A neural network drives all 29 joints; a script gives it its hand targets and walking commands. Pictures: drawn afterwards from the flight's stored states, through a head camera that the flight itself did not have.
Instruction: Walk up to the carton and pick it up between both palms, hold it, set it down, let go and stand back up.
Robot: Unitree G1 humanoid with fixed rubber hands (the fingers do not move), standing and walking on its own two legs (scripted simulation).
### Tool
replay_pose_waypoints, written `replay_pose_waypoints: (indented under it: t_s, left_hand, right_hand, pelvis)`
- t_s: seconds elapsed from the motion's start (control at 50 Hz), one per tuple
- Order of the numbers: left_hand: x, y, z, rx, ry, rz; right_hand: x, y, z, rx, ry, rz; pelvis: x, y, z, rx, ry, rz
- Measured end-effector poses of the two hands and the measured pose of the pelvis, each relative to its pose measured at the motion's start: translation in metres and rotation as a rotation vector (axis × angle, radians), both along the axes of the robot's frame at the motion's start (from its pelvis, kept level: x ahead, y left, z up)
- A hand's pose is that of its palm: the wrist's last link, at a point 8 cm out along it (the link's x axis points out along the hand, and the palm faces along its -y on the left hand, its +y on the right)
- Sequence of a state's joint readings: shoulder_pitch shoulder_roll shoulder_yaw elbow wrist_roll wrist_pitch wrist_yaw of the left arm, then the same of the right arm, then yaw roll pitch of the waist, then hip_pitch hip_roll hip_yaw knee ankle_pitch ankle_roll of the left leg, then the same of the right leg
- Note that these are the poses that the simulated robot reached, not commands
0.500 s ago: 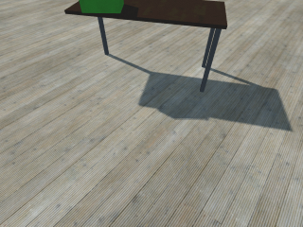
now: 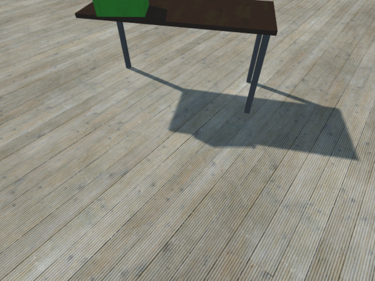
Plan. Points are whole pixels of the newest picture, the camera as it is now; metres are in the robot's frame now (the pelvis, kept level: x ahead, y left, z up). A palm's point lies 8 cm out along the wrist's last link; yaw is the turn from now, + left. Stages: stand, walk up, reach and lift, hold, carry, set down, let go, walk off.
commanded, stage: stand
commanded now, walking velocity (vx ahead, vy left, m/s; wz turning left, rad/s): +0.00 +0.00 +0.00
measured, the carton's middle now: out of the picture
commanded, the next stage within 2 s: none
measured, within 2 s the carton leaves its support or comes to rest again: neither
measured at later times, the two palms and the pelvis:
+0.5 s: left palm out of the picture +0.05 +0.25 -0.12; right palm out of the picture +0.03 -0.24 -0.13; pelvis +0.00 +0.00 +0.00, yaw +0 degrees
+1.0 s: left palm out of the picture +0.04 +0.25 -0.12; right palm out of the picture +0.02 -0.24 -0.13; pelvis +0.01 +0.01 +0.00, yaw -1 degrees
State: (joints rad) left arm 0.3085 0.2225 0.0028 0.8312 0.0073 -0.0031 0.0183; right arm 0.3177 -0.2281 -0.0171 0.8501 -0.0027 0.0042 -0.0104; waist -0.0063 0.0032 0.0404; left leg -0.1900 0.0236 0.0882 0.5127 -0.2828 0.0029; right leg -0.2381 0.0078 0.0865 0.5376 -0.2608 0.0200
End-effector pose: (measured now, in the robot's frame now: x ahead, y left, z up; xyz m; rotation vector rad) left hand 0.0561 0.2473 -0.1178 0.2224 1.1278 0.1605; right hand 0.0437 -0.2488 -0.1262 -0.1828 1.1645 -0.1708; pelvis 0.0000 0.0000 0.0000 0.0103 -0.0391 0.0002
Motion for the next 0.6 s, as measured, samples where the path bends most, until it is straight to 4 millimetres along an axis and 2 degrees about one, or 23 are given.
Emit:
replay_pose_waypoints:
  t_s: [0.6]
  left_hand:
    - [-0.011,0.002,-0.004,0.002,0.061,0.002]
  right_hand:
    - [-0.017,0.005,-0.003,0.004,0.058,-0.032]
  pelvis:
    - [0.002,0.003,0.003,-0.001,-0.001,-0.009]
